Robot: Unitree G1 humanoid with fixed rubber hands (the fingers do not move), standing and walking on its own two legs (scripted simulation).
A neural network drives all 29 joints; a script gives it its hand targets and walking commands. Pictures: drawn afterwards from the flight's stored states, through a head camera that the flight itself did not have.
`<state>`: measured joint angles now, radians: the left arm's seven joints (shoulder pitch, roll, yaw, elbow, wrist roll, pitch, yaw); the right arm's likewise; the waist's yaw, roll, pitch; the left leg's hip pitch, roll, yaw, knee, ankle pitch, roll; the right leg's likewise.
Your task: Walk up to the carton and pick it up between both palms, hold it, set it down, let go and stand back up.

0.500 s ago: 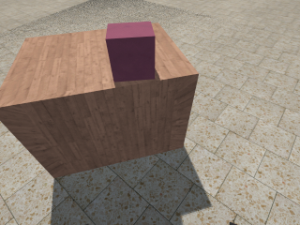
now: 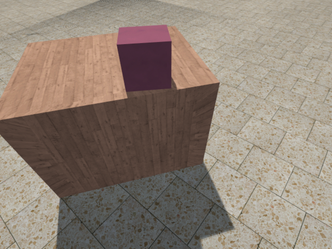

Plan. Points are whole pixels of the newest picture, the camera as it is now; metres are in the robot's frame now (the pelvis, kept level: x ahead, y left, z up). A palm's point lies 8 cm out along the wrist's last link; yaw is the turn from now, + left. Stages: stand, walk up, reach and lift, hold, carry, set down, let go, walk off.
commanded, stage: stand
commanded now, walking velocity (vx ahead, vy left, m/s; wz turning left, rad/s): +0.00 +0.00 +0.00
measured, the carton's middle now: (145, 58) +0.89 +0.11 +0.04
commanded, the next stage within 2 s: walk up in 1.40 s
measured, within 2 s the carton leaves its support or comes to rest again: neither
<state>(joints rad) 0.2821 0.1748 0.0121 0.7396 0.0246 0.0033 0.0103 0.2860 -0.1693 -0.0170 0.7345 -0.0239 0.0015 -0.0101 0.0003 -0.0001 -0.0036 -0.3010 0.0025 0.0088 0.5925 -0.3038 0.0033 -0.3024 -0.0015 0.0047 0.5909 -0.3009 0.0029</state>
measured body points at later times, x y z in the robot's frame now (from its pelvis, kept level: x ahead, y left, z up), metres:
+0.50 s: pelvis +0.00 +0.00 +0.01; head +0.01 +0.00 +0.46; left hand +0.06 +0.23 -0.13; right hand +0.06 -0.23 -0.13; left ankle +0.00 +0.12 -0.73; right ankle +0.01 -0.12 -0.73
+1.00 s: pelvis +0.00 +0.00 +0.01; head +0.01 +0.00 +0.46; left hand +0.00 +0.22 -0.15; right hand +0.00 -0.22 -0.15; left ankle +0.01 +0.12 -0.73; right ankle +0.01 -0.12 -0.73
